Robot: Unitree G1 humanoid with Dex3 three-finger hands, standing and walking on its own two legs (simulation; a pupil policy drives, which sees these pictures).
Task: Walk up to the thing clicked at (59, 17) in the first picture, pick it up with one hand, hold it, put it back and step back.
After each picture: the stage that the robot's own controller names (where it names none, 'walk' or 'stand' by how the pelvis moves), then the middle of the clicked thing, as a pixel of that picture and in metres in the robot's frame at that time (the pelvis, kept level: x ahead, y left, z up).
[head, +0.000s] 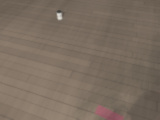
stand; (59, 14) +1.95 +0.34 -0.72
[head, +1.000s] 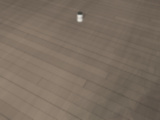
walk; (79, 16) +1.82 +0.13 -0.69
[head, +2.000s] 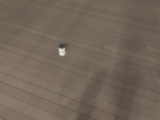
walk; (62, 49) +1.22 +0.21 -0.70
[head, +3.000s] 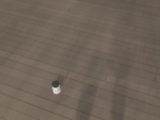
walk; (56, 87) +0.75 +0.23 -0.71
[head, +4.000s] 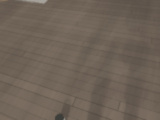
walk; out of the picture +0.48 +0.27 -0.70
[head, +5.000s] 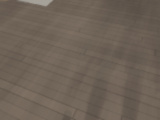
stand; out of the picture +0.39 +0.22 -0.72
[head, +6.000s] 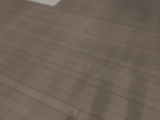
stand; out of the picture +0.40 +0.20 -0.72
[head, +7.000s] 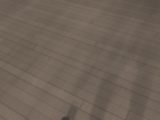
stand; out of the picture +0.43 +0.19 -0.71
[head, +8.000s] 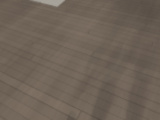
stand; out of the picture +0.40 +0.20 -0.73
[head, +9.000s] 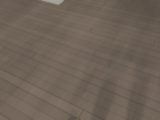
stand; out of the picture +0.40 +0.19 -0.73
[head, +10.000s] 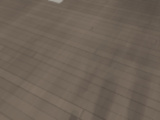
stand; out of the picture +0.39 +0.18 -0.73
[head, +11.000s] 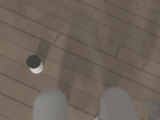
go down; (35, 64) +0.46 +0.23 -0.38
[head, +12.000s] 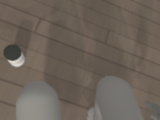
go down; (15, 56) +0.46 +0.27 -0.30
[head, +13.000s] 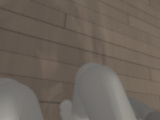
close in; out of the picture +0.44 +0.31 -0.22
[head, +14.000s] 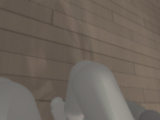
close; out of the picture +0.44 +0.31 -0.22
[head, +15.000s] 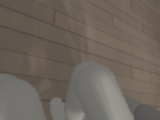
lift; out of the picture +0.41 +0.29 -0.23
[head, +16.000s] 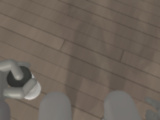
lift; (25, 83) +0.33 +0.22 -0.06
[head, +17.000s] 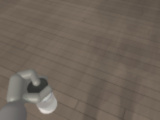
hold; (43, 96) +0.32 +0.17 -0.01
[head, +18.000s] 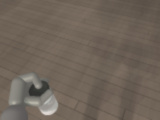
hold; (44, 98) +0.32 +0.17 -0.02
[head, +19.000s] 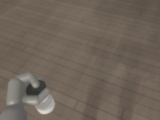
crouch; (41, 97) +0.32 +0.18 -0.02
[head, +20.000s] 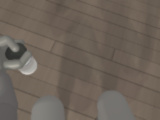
crouch; (22, 59) +0.43 +0.21 -0.10
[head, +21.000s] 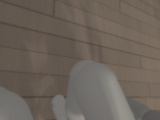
lower; out of the picture +0.43 +0.20 -0.25
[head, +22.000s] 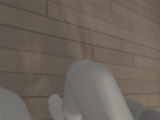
lower; out of the picture +0.44 +0.21 -0.25
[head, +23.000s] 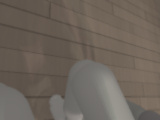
lower; out of the picture +0.45 +0.21 -0.25
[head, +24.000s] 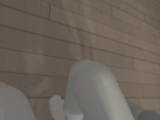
lower; out of the picture +0.45 +0.21 -0.25
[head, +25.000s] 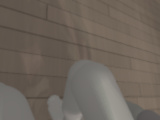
lower; out of the picture +0.46 +0.21 -0.25
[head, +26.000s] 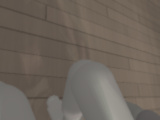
withdraw; out of the picture +0.45 +0.21 -0.25
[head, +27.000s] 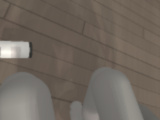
stand; (16, 49) +0.46 +0.19 -0.27
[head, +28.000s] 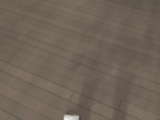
stand; out of the picture +0.40 +0.07 -0.65
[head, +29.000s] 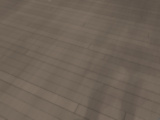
stand; out of the picture +0.40 +0.09 -0.69
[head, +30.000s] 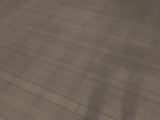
stand; out of the picture +0.39 +0.08 -0.69
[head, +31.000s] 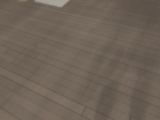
stand; out of the picture +0.42 +0.07 -0.75
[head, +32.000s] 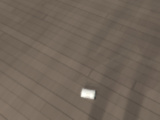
walk; (89, 93) +0.53 +0.02 -0.72
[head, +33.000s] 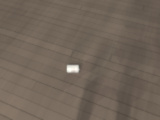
walk; (73, 68) +0.83 +0.11 -0.72
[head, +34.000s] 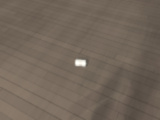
stand; (81, 62) +1.06 +0.06 -0.73
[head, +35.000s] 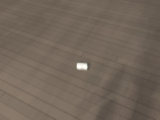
stand; (82, 66) +1.04 +0.05 -0.75
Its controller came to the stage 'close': yes
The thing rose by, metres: 0.69
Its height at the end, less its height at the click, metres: -0.02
